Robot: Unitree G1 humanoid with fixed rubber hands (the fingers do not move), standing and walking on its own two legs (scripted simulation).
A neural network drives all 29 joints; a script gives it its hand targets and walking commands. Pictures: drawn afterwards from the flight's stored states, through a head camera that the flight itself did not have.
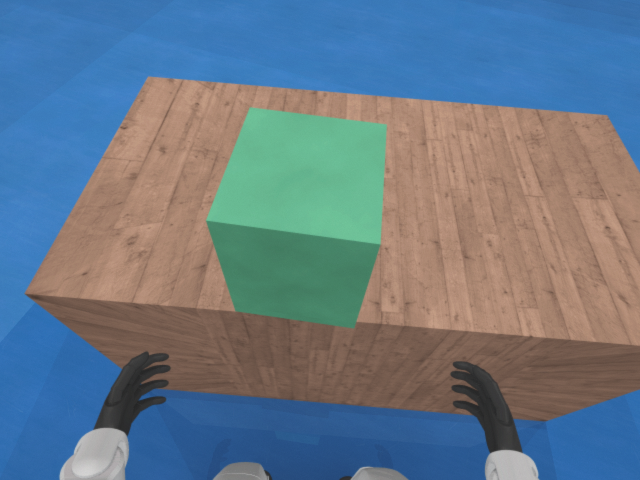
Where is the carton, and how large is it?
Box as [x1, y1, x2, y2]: [206, 107, 386, 327]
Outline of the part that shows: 250,107 206,219 235,310 354,327 380,244 386,124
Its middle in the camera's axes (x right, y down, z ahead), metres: -0.02 -0.02 +0.60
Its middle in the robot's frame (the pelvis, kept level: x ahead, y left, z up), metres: +0.45 +0.04 -0.01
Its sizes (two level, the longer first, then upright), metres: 0.210 0.200 0.250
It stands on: a pedestal, 0.63 m high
